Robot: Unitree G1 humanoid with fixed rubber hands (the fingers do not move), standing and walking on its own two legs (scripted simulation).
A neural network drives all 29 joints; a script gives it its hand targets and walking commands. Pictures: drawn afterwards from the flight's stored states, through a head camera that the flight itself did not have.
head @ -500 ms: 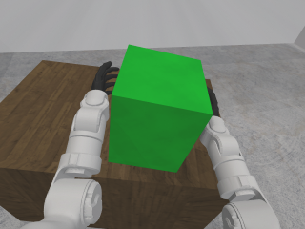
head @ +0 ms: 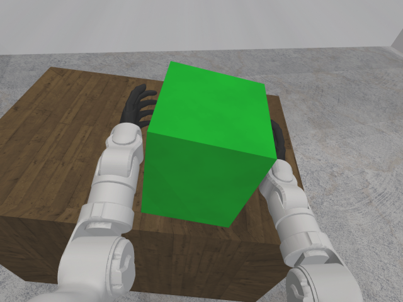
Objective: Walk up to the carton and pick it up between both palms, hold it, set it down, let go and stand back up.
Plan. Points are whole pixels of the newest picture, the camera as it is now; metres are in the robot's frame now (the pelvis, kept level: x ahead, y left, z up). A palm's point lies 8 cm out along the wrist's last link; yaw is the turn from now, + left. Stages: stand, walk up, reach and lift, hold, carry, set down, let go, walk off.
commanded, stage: set down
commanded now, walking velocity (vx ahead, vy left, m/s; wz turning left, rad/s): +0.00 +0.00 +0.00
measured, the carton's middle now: (201, 149) +0.41 -0.03 +0.09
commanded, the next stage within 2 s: none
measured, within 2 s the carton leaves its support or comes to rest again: neither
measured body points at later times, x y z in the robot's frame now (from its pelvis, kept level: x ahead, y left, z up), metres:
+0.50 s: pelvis +0.01 +0.00 +0.00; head +0.03 +0.04 +0.45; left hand +0.45 +0.11 +0.11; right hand +0.38 -0.17 +0.08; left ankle -0.02 +0.11 -0.74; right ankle +0.02 -0.16 -0.74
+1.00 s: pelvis +0.02 +0.00 +0.00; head +0.05 +0.05 +0.45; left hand +0.46 +0.11 +0.08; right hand +0.38 -0.17 +0.05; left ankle -0.02 +0.11 -0.74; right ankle +0.02 -0.16 -0.74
